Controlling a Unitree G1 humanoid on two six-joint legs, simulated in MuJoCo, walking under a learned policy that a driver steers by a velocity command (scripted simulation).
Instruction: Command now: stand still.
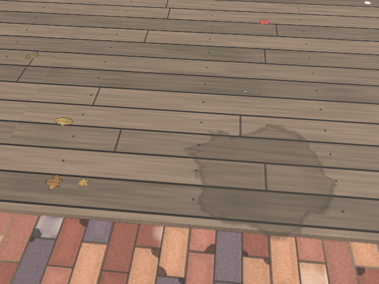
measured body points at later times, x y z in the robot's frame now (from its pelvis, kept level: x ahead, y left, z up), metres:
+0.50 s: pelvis +0.10 -0.04 +0.00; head +0.11 -0.06 +0.45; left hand +0.05 +0.20 -0.15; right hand +0.10 -0.28 -0.16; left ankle +0.04 +0.08 -0.68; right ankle +0.04 -0.11 -0.74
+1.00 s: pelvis +0.37 -0.01 +0.00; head +0.39 -0.01 +0.45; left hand +0.42 +0.23 -0.15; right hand +0.38 -0.26 -0.15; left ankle +0.38 +0.03 -0.74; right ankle +0.35 -0.15 -0.66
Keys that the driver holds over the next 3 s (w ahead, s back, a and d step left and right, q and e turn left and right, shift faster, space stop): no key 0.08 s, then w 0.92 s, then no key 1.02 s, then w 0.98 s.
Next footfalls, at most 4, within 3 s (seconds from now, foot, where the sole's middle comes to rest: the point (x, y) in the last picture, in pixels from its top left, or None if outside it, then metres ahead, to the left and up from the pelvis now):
0.80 left None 0.42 0.03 -0.78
1.28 right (228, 243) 0.67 -0.11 -0.78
1.64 left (175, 262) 0.60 0.09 -0.78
2.82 left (193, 161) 1.07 0.02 -0.78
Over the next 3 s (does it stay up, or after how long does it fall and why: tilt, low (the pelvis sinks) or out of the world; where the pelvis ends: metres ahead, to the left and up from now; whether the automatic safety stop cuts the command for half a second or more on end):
stays up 1.00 -0.03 0.00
